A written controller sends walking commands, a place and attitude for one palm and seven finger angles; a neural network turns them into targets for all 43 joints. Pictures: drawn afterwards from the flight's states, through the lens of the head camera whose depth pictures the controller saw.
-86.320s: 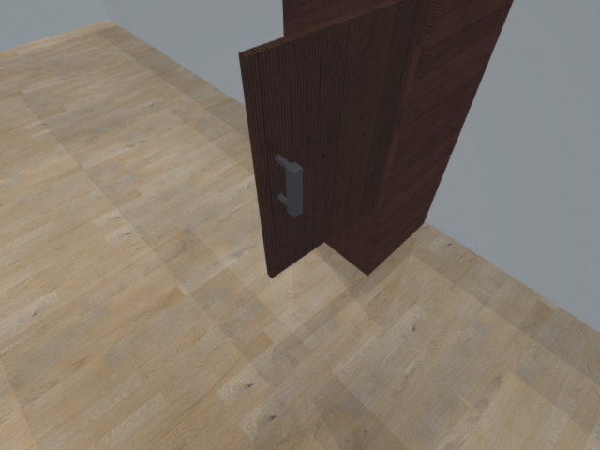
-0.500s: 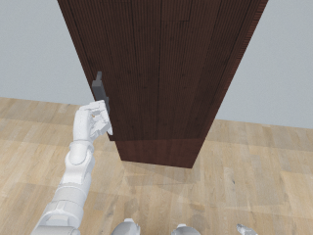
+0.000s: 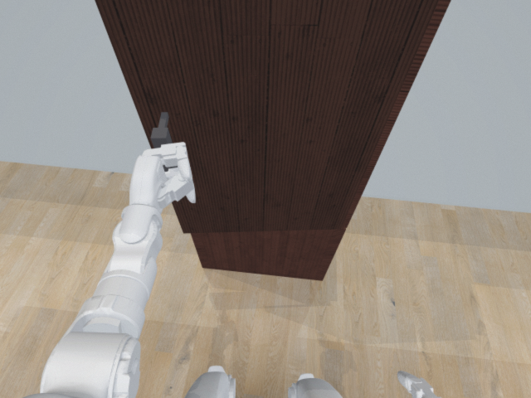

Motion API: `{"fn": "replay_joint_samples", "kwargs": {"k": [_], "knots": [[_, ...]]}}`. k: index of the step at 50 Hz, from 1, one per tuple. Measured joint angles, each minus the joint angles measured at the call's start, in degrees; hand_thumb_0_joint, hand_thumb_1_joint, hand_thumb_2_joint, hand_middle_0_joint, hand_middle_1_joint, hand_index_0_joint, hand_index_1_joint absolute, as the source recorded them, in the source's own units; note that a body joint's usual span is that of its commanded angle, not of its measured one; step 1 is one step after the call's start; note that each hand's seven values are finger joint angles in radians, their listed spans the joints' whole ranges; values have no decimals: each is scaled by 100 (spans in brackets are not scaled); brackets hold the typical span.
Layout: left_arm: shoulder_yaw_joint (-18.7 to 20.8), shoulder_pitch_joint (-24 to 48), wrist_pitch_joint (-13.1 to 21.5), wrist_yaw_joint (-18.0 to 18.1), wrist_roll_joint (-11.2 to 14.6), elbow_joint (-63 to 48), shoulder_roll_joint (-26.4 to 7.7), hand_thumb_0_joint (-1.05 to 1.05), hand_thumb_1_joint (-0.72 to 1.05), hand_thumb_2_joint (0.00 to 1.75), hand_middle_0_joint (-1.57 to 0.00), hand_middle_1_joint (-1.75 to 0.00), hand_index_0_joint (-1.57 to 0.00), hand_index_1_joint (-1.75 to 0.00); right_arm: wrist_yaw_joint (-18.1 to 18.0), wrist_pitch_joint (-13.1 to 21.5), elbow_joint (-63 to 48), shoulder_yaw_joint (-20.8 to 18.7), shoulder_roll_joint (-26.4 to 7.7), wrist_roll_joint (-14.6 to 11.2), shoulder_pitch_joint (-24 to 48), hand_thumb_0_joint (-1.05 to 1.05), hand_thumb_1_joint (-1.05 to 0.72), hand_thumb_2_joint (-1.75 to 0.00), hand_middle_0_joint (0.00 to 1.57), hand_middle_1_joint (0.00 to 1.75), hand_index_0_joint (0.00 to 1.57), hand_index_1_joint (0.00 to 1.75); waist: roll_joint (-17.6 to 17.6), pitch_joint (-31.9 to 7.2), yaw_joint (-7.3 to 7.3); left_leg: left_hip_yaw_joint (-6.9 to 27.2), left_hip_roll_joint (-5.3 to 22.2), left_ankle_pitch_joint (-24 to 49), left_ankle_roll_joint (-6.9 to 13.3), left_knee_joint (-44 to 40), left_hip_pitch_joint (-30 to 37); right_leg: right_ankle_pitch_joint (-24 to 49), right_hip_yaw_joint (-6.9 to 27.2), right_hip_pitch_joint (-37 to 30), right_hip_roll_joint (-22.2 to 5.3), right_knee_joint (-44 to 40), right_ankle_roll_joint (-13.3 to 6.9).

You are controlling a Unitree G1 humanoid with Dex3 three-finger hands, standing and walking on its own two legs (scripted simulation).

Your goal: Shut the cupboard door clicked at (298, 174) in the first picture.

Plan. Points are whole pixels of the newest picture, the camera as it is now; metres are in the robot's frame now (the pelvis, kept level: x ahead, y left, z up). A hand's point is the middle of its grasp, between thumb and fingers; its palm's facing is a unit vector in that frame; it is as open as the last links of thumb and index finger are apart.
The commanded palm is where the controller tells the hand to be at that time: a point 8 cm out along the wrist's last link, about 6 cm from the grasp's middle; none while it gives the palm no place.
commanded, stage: push the door shut along its arc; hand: left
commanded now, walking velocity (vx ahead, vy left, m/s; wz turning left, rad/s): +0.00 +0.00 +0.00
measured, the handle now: (169, 150) +0.50 +0.16 +0.06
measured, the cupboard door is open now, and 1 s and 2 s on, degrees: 9 0 0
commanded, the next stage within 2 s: pull the fist back off the door in 0.70 s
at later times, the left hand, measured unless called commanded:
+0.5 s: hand (198, 157) +0.48 +0.11 +0.07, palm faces -0.18 -0.98 -0.03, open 3.1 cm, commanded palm +0.48 +0.15 +0.07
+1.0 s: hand (206, 151) +0.50 +0.09 +0.07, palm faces +0.11 -0.99 -0.01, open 3.2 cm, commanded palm +0.48 +0.12 +0.07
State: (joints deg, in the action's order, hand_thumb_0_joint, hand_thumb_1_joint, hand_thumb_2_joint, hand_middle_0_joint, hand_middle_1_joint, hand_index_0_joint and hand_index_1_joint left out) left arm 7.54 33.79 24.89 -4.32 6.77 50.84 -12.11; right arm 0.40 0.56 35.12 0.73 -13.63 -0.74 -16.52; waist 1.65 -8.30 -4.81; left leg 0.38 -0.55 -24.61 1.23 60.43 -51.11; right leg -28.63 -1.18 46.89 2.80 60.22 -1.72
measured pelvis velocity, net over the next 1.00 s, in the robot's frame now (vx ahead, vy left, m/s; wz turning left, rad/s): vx -0.04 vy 0.01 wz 0.01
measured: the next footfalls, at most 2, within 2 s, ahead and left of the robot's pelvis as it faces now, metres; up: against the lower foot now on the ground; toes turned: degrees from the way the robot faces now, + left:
none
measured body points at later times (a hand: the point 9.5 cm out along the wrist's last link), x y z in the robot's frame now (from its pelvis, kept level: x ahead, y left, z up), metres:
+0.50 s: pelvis -0.01 +0.01 -0.01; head +0.09 +0.02 +0.43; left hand +0.48 +0.16 +0.07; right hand +0.01 -0.26 -0.13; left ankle +0.04 +0.11 -0.66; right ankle +0.01 -0.10 -0.66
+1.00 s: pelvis -0.04 +0.01 -0.04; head +0.07 +0.04 +0.40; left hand +0.48 +0.15 +0.07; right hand -0.02 -0.25 -0.14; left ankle +0.04 +0.11 -0.66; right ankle +0.01 -0.10 -0.66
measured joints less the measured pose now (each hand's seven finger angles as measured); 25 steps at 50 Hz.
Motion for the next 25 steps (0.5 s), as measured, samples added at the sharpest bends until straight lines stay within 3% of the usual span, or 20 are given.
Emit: {"fn": "replay_joint_samples", "kwargs": {"k": [25], "knots": [[419, 1649, 0, -756, -41, 1589, -721, 2, 90, 90, -130, -150, -130, -150, 56, -60, 245, -40, -128, 35, -513, 1, -90, -89, 20, 30, 20, 30, 60, 3, -454, 27, 32, -49, 47, 396, -777, -14, -41, 730, 33, 310, 36]]}}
